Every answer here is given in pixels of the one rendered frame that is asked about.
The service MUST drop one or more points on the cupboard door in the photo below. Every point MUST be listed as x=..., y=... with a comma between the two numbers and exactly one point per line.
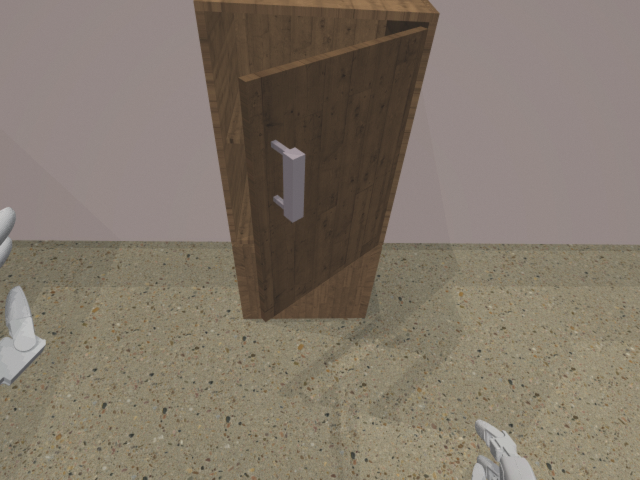
x=346, y=110

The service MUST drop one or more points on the handle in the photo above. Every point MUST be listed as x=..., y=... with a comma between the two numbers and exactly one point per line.
x=293, y=181

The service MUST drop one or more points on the left robot hand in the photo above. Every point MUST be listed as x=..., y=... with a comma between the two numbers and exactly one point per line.
x=18, y=353

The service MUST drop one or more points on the right robot hand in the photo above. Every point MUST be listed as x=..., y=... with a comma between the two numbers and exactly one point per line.
x=503, y=449

